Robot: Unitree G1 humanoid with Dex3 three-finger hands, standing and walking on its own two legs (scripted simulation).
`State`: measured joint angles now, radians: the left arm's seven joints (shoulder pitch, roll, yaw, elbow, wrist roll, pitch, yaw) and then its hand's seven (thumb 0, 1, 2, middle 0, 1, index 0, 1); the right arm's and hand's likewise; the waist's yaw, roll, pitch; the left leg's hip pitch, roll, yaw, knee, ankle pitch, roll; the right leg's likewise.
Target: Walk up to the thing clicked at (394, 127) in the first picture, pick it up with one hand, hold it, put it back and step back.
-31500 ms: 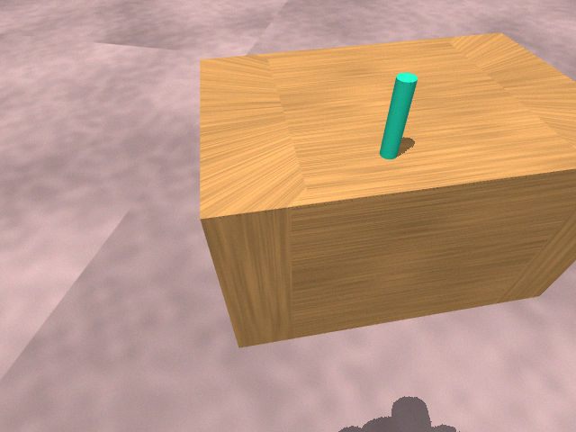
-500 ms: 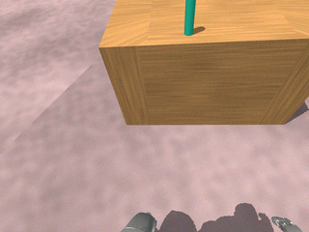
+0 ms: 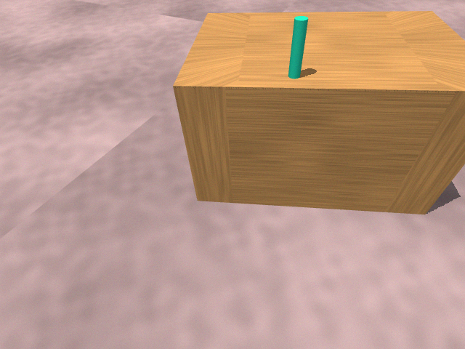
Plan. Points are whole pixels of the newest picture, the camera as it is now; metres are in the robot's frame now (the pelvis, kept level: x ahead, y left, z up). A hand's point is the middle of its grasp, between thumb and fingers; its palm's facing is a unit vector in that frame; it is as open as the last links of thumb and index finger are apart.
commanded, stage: step back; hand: right
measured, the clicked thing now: (297, 49) +1.05 -0.18 +0.04
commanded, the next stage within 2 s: stand in 0.58 s
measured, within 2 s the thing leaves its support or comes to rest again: neither
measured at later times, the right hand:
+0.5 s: hand out of the picture +0.14 -0.22 -0.15, palm faces +0.00 +0.94 -0.33, open 7.4 cm
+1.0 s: hand out of the picture +0.12 -0.22 -0.13, palm faces +0.01 +0.94 -0.33, open 7.4 cm
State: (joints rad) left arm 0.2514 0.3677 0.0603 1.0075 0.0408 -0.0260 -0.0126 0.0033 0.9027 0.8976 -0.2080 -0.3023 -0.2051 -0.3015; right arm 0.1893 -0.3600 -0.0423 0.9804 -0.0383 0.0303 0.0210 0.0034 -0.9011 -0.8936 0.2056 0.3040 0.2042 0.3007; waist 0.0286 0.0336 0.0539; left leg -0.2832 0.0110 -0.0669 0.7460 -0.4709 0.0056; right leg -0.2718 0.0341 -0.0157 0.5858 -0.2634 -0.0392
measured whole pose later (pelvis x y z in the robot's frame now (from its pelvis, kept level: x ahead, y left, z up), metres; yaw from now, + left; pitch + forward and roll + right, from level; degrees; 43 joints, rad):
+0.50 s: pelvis +0.05 +0.03 +0.01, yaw -1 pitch -2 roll +0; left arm 0.11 0.37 0.02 1.03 0.01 -0.03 0.01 0.00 0.90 0.90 -0.21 -0.30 -0.21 -0.30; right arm 0.10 -0.33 -0.03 1.05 -0.02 -0.01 0.01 0.00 -0.90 -0.89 0.21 0.30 0.20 0.30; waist 0.01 0.00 0.07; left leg -0.21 0.03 0.03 0.55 -0.31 -0.01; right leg -0.21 0.00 0.03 0.55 -0.30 0.01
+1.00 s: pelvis +0.03 +0.03 +0.02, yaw -1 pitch -3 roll +0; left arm 0.07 0.34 0.00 1.13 0.01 -0.02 0.00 0.00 0.90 0.90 -0.21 -0.30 -0.21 -0.30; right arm 0.06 -0.35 -0.01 1.12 -0.01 -0.01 0.01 0.00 -0.90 -0.89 0.20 0.30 0.20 0.30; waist 0.00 0.00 0.07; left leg -0.10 0.02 0.03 0.33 -0.17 -0.01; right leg -0.10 -0.01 0.03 0.33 -0.17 0.01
